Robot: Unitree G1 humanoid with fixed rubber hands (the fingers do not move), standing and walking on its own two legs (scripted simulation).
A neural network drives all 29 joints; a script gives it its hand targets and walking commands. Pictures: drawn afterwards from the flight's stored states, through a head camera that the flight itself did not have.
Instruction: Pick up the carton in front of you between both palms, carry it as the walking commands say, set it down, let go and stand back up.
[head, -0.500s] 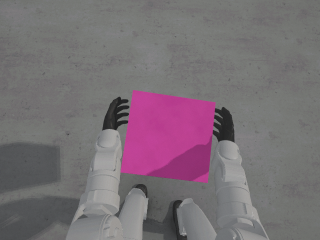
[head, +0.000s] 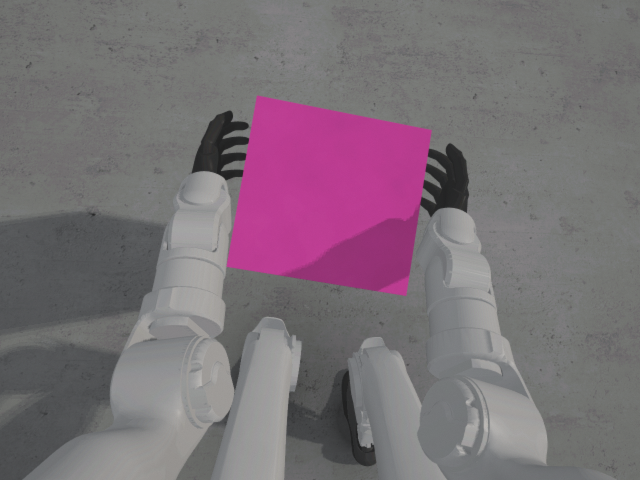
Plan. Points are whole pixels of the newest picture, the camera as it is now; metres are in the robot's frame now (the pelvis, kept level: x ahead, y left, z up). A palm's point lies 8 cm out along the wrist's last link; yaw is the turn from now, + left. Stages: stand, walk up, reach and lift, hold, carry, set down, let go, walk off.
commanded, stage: set down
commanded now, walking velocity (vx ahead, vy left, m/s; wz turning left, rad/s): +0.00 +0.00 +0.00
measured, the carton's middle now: (322, 209) +0.46 +0.04 -0.17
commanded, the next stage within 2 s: none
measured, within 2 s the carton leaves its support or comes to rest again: rests again in 1.34 s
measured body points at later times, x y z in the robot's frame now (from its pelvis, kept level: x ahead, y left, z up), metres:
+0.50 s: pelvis -0.01 +0.00 -0.10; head +0.30 +0.07 +0.21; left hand +0.50 +0.21 -0.24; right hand +0.48 -0.09 -0.22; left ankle +0.13 +0.11 -0.52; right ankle +0.07 -0.13 -0.52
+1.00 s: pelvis -0.02 +0.00 -0.17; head +0.32 +0.05 +0.12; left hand +0.51 +0.21 -0.33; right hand +0.49 -0.09 -0.32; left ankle +0.13 +0.10 -0.52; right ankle +0.07 -0.13 -0.52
